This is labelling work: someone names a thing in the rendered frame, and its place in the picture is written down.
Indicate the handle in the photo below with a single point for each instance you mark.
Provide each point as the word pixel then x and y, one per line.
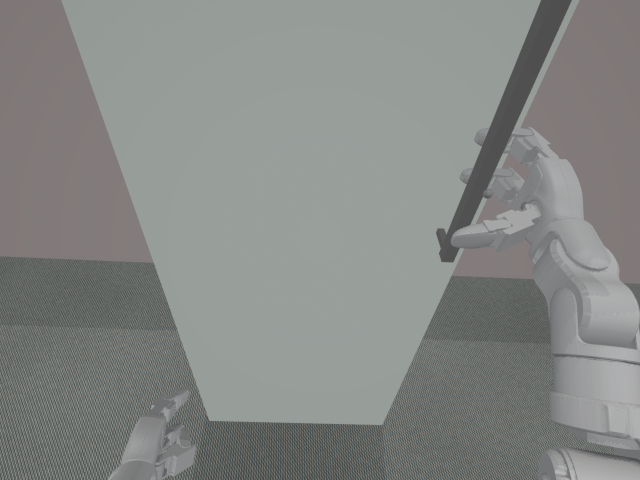
pixel 537 44

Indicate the left robot forearm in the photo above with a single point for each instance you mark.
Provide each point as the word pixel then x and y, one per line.
pixel 134 470

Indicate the robot left hand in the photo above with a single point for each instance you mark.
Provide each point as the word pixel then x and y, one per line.
pixel 152 442

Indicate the right robot forearm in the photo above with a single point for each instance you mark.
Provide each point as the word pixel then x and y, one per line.
pixel 594 327

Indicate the robot right upper arm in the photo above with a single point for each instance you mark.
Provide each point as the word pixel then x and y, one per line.
pixel 567 463

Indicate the robot right hand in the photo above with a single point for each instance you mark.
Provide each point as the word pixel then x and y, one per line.
pixel 552 189

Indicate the fridge door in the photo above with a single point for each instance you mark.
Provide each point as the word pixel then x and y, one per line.
pixel 290 162

